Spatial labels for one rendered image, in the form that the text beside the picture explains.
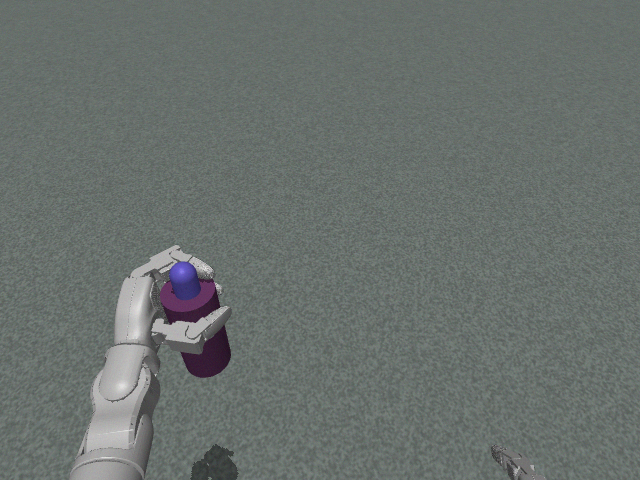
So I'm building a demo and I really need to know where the left robot arm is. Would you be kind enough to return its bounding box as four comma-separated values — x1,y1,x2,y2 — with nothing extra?
69,343,161,480

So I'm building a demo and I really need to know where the right robot hand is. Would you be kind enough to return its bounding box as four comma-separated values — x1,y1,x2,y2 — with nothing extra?
491,445,547,480

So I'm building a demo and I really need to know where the left robot hand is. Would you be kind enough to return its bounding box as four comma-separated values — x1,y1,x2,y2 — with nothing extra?
114,245,232,355

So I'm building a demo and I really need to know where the bottle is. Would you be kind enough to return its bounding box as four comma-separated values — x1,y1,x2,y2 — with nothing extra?
160,261,231,378

